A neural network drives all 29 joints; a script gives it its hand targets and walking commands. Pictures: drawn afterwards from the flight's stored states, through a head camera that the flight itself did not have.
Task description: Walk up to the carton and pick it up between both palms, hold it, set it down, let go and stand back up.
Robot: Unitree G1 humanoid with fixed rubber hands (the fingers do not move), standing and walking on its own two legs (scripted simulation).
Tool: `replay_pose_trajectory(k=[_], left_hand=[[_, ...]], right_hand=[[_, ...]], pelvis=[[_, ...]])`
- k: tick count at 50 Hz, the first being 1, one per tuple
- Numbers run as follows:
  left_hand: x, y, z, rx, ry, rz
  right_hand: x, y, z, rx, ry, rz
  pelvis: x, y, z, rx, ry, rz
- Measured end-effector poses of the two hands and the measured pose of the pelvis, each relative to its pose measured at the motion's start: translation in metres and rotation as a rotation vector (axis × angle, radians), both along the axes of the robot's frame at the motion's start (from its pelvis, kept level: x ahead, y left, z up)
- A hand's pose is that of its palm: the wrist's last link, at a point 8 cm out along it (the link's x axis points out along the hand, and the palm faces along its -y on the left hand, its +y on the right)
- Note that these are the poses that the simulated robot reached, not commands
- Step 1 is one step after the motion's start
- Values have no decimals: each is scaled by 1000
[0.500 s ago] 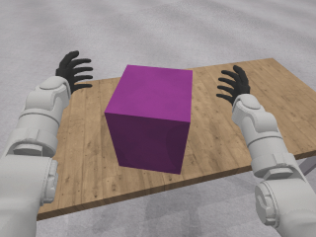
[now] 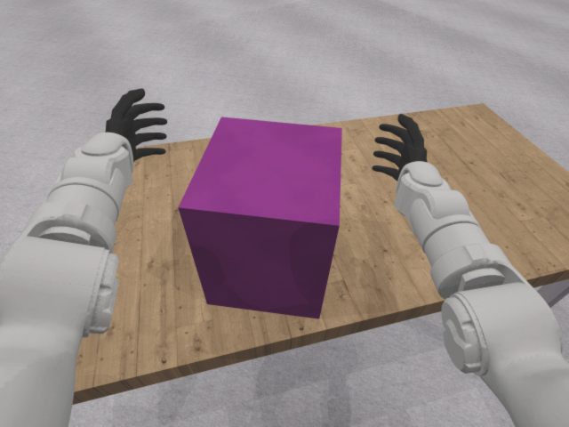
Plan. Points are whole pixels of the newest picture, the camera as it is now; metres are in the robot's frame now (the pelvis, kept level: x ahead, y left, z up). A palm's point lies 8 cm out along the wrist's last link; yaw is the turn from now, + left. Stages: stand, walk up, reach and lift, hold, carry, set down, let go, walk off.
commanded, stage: reach and lift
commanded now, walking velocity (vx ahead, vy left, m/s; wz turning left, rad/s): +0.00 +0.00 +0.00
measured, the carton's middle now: (271, 220) +0.45 -0.06 +0.04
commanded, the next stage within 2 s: none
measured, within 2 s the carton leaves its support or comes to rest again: neither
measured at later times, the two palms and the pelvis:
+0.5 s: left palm (149, 201) +0.48 +0.12 +0.10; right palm (390, 220) +0.38 -0.24 +0.07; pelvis -0.01 +0.00 -0.01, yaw +0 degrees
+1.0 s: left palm (177, 202) +0.48 +0.08 +0.09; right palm (367, 218) +0.39 -0.21 +0.07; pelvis -0.01 +0.00 -0.01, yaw +0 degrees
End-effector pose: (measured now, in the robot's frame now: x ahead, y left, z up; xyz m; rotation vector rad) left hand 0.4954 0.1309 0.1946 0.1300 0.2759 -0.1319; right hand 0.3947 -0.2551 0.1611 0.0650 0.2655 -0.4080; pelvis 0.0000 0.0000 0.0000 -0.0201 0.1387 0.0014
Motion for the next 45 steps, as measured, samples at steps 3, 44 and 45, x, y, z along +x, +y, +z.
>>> replay_pose_trajectory(k=[3, 44, 45], left_hand=[[-2, 0, -19, 7, 14, 2], [-15, -41, -106, -16, 11, -55], [-16, -43, -106, -20, 12, -60]], right_hand=[[-1, 2, -17, 1, 12, -4], [-3, 39, -91, 29, 21, -3], [-3, 41, -92, 27, 24, -2]], pelvis=[[0, 0, -1, 0, 15, -1], [-6, -1, -15, -1, 173, -6], [-6, -1, -15, -2, 167, -5]])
